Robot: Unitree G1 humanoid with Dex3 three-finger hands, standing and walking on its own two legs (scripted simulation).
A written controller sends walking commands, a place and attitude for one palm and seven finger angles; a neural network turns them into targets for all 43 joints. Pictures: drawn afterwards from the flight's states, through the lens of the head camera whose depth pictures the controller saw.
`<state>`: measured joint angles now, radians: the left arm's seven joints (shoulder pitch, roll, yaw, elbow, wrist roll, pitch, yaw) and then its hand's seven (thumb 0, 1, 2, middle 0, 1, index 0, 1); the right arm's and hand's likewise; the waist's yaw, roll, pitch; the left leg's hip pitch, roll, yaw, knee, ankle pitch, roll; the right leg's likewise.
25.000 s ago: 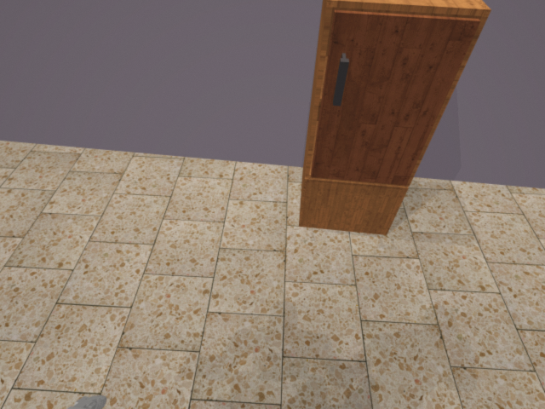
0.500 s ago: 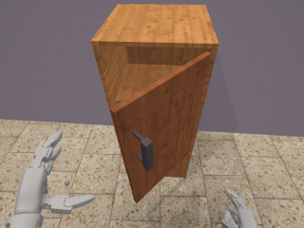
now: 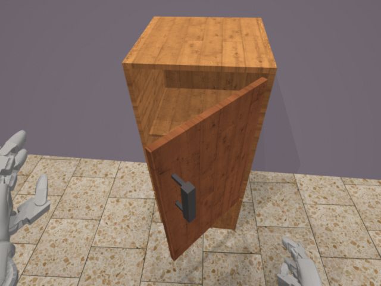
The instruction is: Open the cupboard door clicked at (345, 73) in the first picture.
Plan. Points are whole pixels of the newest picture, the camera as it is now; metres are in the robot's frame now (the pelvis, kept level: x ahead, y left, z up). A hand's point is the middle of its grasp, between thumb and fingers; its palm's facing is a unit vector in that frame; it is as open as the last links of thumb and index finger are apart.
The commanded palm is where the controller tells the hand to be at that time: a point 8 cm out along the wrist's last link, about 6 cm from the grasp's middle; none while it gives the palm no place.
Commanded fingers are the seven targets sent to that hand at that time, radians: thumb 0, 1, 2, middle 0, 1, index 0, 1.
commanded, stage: draw the hand back to the body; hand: left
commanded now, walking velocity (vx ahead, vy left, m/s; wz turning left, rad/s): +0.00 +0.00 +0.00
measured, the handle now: (182, 197) +0.31 +0.07 +0.00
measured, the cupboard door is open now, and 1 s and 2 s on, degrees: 49 49 49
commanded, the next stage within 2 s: step back with the hand held close in 0.32 s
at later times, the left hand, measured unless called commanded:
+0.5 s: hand (49, 205) +0.18 +0.25 +0.16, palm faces +0.46 -0.78 -0.42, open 7.4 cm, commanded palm +0.13 +0.29 +0.17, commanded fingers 0.00 0.90 0.90 -0.20 -0.30 -0.20 -0.30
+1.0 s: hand (24, 231) +0.14 +0.27 +0.15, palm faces +0.40 -0.76 -0.51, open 7.4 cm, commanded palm +0.08 +0.31 +0.17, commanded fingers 0.00 0.90 0.90 -0.20 -0.30 -0.20 -0.30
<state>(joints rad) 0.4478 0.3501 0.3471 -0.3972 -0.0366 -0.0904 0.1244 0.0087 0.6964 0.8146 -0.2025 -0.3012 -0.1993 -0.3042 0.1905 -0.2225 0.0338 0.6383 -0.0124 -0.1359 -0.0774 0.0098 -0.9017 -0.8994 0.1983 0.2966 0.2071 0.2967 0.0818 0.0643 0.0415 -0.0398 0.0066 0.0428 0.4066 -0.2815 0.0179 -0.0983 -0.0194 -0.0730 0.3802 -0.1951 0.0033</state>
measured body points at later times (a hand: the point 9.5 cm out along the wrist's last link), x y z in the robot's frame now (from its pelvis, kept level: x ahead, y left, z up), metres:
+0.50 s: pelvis -0.01 -0.01 +0.00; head -0.02 -0.03 +0.45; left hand +0.15 +0.29 +0.18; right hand +0.17 -0.23 -0.08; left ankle -0.03 +0.10 -0.74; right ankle +0.01 -0.12 -0.74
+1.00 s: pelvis -0.07 +0.01 -0.01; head -0.05 +0.01 +0.44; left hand +0.11 +0.31 +0.18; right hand +0.10 -0.23 -0.09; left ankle -0.03 +0.10 -0.74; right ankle +0.01 -0.12 -0.74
